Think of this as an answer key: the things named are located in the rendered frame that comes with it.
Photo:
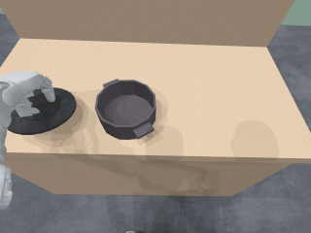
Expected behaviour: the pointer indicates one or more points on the robot left hand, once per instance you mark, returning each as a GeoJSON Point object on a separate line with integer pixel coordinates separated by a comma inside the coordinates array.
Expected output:
{"type": "Point", "coordinates": [28, 81]}

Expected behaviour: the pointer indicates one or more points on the knob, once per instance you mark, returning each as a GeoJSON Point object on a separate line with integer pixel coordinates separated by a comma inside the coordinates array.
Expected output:
{"type": "Point", "coordinates": [39, 101]}

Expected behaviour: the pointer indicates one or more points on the lid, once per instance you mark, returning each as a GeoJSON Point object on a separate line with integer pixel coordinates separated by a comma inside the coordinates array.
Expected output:
{"type": "Point", "coordinates": [49, 118]}

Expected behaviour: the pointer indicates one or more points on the robot left forearm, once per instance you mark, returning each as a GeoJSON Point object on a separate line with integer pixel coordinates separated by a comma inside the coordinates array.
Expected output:
{"type": "Point", "coordinates": [10, 96]}

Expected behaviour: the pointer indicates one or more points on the pot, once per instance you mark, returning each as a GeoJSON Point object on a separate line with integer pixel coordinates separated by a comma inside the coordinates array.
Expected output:
{"type": "Point", "coordinates": [126, 109]}

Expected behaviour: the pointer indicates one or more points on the left robot upper arm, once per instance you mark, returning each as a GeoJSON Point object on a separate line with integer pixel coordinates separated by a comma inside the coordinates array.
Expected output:
{"type": "Point", "coordinates": [5, 187]}

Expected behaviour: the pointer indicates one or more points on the table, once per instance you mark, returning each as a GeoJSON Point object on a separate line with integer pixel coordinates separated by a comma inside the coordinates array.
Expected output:
{"type": "Point", "coordinates": [224, 117]}

